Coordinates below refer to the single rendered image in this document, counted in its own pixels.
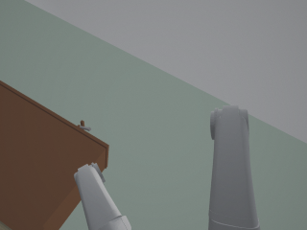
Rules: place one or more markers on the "counter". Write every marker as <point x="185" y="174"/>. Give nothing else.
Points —
<point x="39" y="154"/>

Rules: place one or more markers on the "tap lever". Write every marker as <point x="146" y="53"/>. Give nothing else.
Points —
<point x="85" y="128"/>

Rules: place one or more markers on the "robot right thigh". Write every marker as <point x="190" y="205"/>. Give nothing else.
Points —
<point x="232" y="202"/>

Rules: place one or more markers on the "right robot shin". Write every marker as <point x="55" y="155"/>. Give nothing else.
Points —
<point x="244" y="113"/>

